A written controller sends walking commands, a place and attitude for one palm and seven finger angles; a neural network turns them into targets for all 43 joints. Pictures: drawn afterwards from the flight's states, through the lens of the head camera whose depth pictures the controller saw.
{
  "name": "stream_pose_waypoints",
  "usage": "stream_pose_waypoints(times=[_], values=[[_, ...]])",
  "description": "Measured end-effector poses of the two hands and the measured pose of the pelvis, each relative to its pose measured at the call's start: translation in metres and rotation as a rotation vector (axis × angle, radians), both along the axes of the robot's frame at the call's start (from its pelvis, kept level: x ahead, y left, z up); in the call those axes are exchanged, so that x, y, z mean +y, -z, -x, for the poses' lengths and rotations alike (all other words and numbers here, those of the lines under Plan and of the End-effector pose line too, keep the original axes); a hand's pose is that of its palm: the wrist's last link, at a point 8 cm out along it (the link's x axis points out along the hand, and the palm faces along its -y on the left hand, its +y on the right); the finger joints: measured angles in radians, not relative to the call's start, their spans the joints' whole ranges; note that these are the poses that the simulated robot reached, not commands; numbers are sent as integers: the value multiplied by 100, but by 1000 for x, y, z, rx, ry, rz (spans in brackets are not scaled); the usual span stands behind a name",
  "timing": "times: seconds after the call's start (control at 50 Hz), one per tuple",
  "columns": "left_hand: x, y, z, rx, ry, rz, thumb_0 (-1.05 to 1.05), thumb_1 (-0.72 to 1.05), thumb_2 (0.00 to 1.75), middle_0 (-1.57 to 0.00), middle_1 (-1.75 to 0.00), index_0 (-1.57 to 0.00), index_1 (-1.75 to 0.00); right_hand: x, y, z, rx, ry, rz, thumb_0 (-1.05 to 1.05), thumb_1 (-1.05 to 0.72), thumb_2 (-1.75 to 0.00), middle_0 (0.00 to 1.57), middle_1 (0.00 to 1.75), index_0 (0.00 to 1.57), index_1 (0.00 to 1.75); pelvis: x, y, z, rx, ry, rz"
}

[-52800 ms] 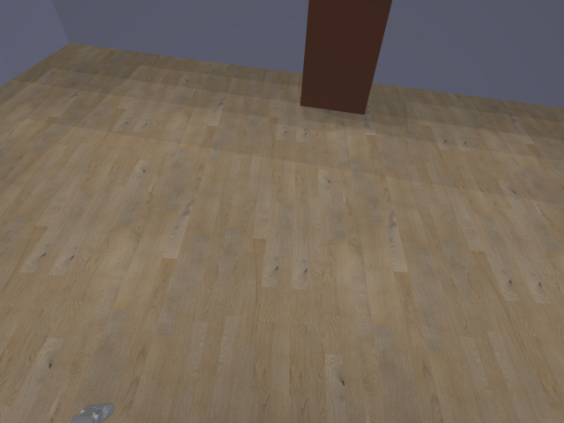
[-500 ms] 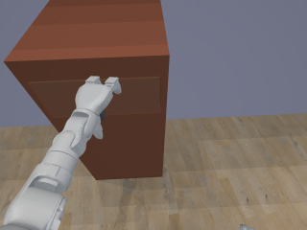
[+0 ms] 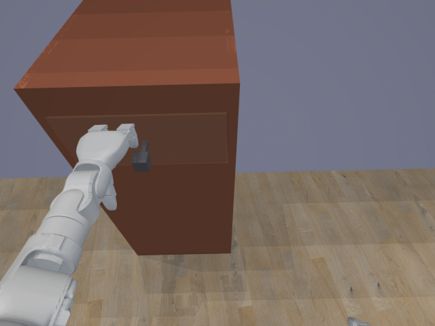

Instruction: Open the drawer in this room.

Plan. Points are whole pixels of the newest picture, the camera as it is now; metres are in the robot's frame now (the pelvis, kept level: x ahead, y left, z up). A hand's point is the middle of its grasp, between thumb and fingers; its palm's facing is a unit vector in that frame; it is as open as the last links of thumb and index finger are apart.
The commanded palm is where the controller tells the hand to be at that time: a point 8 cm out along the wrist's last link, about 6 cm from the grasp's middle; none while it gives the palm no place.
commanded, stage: lower the fingers behind the handle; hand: left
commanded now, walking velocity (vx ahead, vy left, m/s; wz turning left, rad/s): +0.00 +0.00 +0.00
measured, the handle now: (143, 155) +0.47 +0.19 +0.01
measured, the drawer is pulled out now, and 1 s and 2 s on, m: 0.00 0.00 0.00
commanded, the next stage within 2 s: close the thumb around the handle in 1.46 s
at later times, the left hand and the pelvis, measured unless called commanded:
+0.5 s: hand (122, 165) +0.43 +0.22 +0.03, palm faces -0.09 -0.02 -1.00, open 13.7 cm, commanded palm +0.40 +0.23 +0.08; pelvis +0.00 +0.01 -0.01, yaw -1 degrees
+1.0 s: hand (123, 173) +0.43 +0.24 -0.01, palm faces +0.00 -0.03 -1.00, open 13.7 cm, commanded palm +0.41 +0.23 +0.05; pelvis +0.00 +0.03 -0.03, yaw +0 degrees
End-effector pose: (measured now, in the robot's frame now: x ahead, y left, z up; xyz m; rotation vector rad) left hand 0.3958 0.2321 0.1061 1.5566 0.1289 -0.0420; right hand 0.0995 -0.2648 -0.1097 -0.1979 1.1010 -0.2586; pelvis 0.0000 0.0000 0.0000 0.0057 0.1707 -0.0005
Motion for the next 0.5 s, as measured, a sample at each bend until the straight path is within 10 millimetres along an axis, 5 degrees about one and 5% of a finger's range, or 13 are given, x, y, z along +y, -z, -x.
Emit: stream_pose_waypoints(times=[0.12, 0.3, 0.4, 0.5], values=[[-6, 12, 7, -55, 96, 18, 0, -49, 30, -33, -121, -33, -121, -2, 9, 2, 43, -27, 19, 0, -90, -90, 20, 30, 20, 30, 2, 6, 2, 30, -31, 6], [-19, 2, -20, -189, 38, 19, 0, -49, 30, -35, -124, -34, -122, 21, 28, 13, 83, -9, -66, 0, -90, -90, 20, 30, 20, 30, 9, 11, -2, 73, -15, 7], [-22, -1, -22, -154, -7, 5, 0, -49, 30, -36, -125, -35, -127, 34, 29, 20, 103, 3, -105, 0, -90, -89, 20, 30, 20, 30, 11, 9, -3, 61, 0, 5], [-9, 21, -18, -15, -57, -2, 0, -49, 30, -34, -123, -33, -125, 33, 20, 25, 82, 29, -86, 0, -90, -89, 20, 30, 20, 30, 10, 8, 0, 49, 10, 5]])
